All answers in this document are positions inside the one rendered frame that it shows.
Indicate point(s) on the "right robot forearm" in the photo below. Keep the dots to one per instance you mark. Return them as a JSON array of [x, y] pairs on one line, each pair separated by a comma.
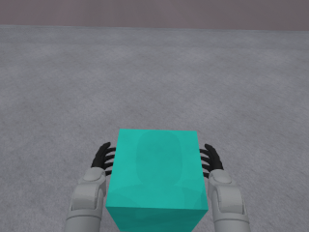
[[229, 213]]

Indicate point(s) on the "left robot forearm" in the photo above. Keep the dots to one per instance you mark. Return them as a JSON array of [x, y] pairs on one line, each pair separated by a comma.
[[86, 202]]

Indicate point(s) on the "left robot hand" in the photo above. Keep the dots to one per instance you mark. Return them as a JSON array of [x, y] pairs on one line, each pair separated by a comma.
[[101, 158]]

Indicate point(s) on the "carton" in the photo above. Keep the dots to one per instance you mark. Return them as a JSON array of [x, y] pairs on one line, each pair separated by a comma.
[[157, 182]]

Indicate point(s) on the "right robot hand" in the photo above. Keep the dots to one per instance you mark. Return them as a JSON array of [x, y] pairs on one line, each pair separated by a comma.
[[213, 160]]

